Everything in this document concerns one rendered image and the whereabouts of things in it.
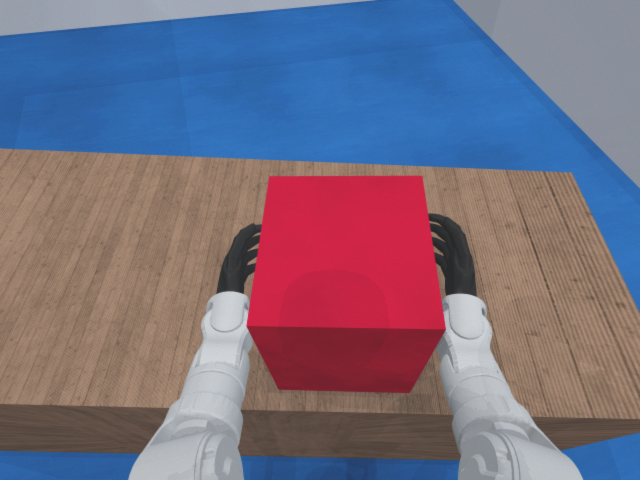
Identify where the left robot hand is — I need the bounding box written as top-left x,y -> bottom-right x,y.
216,223 -> 262,294

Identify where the carton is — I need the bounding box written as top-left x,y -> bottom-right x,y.
246,176 -> 446,393

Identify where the right robot upper arm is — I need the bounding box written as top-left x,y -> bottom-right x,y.
458,430 -> 583,480

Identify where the pedestal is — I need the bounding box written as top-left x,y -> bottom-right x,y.
0,148 -> 640,460

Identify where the left robot upper arm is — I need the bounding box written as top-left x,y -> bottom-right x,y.
129,431 -> 244,480

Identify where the right robot hand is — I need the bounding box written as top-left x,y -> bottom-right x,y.
428,213 -> 477,297

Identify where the robot right forearm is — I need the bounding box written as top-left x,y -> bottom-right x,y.
436,294 -> 561,455

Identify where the robot left forearm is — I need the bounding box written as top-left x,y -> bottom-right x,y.
128,291 -> 253,480

